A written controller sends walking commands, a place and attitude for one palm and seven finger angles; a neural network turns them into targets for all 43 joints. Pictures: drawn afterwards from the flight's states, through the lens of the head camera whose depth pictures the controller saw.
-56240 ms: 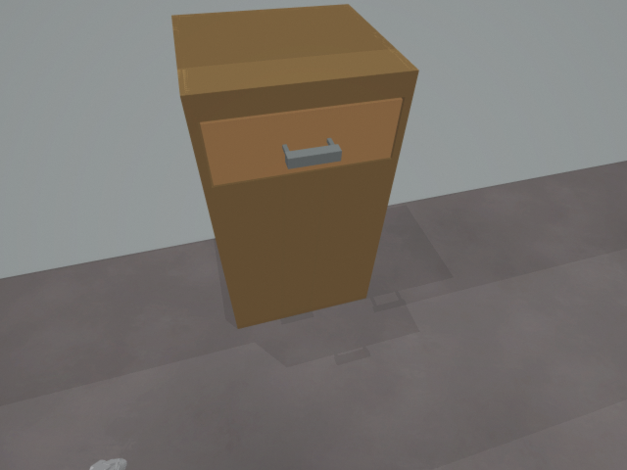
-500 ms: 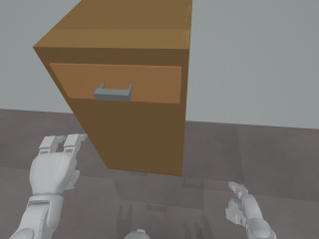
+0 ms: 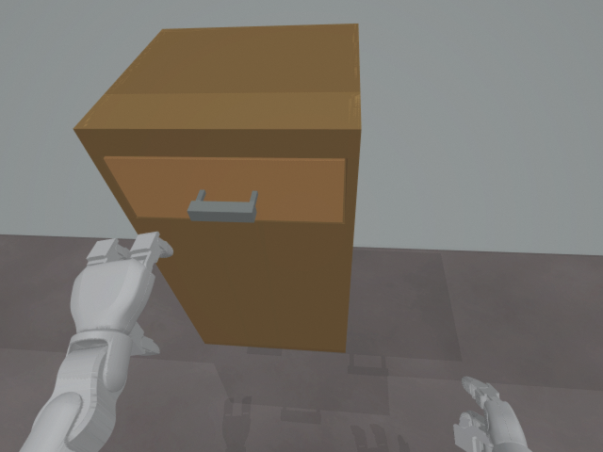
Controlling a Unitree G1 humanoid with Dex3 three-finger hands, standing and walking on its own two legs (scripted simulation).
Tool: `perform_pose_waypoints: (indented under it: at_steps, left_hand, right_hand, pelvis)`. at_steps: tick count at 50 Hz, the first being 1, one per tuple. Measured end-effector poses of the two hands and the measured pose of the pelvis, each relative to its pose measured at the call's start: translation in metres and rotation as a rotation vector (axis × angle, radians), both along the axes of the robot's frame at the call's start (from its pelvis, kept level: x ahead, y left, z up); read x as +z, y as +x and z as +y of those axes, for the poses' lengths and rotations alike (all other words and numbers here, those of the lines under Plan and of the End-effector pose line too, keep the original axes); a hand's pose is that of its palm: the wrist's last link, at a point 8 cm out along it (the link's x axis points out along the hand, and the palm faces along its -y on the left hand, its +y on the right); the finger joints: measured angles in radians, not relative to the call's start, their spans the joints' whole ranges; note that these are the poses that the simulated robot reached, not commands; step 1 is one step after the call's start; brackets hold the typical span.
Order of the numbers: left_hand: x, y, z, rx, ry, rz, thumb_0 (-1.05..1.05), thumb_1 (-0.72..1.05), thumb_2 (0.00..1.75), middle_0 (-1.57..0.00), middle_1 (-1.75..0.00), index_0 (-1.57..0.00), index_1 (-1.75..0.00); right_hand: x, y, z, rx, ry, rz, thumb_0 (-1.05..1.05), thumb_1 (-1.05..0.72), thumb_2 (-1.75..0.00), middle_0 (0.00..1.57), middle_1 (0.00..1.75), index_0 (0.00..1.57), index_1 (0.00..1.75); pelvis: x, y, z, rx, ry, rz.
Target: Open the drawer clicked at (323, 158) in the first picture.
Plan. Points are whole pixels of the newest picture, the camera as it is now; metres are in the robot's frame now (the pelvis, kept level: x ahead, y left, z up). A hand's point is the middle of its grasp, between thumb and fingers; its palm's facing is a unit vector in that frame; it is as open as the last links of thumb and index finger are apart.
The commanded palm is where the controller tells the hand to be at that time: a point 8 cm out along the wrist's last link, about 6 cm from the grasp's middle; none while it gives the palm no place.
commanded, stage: raise the hand with hooked fingers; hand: left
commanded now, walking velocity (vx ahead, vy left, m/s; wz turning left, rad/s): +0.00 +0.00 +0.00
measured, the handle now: (225, 203) +0.53 +0.21 -0.01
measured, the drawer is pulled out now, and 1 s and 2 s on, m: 0.00 0.00 0.00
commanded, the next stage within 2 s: move the hooked fingers above the handle in 0.70 s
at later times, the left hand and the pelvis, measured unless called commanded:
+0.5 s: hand (137, 276) +0.30 +0.25 +0.10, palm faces -0.03 -0.09 -1.00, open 13.8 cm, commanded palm +0.27 +0.25 +0.16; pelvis +0.00 +0.01 +0.02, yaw +0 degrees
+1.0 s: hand (163, 278) +0.30 +0.22 +0.09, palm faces -0.02 -0.07 -1.00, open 13.8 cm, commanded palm +0.29 +0.23 +0.16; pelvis -0.01 -0.01 +0.02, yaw +1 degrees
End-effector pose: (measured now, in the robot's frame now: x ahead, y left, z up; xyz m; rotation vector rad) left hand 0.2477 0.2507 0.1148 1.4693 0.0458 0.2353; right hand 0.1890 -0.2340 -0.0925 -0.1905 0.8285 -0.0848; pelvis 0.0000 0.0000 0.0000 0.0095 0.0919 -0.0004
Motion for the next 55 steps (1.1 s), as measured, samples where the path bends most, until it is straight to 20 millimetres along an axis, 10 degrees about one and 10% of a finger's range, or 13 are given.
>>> perform_pose_waypoints:
  at_steps: [14,31,55]
  left_hand:
    - [0.042,0.027,0.006,-0.081,0.025,0.054,0.0,-0.47,0.31,-0.31,-1.19,-0.31,-1.19]
    - [0.035,0.019,-0.01,-0.193,0.006,0.103,0.0,-0.48,0.3,-0.32,-1.2,-0.32,-1.2]
    - [0.036,0.049,-0.028,-0.187,0.033,0.085,0.0,-0.49,0.3,-0.32,-1.2,-0.32,-1.2]
  right_hand:
    - [0.018,0.012,0.043,0.087,0.039,-0.009,0.01,-0.9,-0.9,0.2,0.3,0.2,0.3]
    - [0.004,-0.03,0.008,0.035,-0.008,0.111,0.01,-0.9,-0.9,0.2,0.3,0.2,0.3]
    - [0.009,-0.023,-0.006,0.007,0.0,0.043,0.01,-0.9,-0.9,0.2,0.3,0.2,0.3]
  pelvis:
    - [0.014,-0.001,0.008,0.012,-0.007,-0.064]
    - [0.018,-0.008,0.003,0.009,-0.005,-0.059]
    - [0.015,-0.012,-0.015,0.014,0.0,-0.051]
